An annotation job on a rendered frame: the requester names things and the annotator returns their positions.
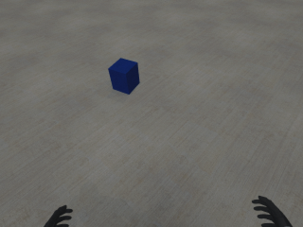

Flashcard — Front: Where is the robot left hand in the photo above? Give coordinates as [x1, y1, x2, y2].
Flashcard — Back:
[44, 205, 73, 227]

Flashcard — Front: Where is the robot right hand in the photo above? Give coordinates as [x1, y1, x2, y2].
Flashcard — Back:
[252, 196, 293, 227]

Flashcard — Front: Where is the carton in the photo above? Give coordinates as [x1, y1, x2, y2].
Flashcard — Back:
[108, 58, 140, 95]

